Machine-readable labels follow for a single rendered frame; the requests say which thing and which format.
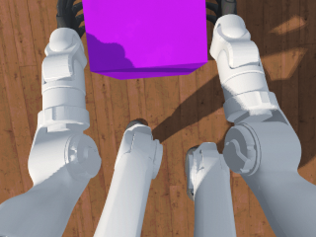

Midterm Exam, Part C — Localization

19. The right robot hand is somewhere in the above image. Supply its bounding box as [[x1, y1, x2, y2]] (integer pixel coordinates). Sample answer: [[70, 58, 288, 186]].
[[205, 0, 237, 25]]

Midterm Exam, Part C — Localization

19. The right robot forearm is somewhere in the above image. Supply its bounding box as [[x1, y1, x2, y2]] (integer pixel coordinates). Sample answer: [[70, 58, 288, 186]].
[[209, 14, 302, 153]]

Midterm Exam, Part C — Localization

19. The left robot shin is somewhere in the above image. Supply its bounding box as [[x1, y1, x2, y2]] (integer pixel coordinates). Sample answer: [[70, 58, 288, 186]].
[[114, 123, 153, 169]]

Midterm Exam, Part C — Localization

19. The robot left thigh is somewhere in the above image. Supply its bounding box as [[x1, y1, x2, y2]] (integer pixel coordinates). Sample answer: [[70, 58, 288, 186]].
[[93, 131, 163, 237]]

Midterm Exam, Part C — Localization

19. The carton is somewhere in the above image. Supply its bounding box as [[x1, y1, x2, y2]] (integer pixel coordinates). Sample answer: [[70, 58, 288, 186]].
[[82, 0, 208, 80]]

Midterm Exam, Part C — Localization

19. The robot right upper arm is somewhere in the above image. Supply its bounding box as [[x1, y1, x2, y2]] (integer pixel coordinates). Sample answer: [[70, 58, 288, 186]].
[[222, 121, 316, 237]]

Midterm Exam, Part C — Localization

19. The left robot hand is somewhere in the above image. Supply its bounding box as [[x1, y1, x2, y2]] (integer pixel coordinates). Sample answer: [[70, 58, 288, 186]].
[[55, 0, 86, 38]]

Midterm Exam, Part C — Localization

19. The robot left upper arm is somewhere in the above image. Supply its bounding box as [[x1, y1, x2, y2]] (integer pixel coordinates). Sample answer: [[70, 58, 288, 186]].
[[0, 132, 102, 237]]

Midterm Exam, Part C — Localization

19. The left robot forearm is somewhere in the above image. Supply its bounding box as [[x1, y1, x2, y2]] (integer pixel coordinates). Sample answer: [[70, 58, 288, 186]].
[[28, 28, 90, 169]]

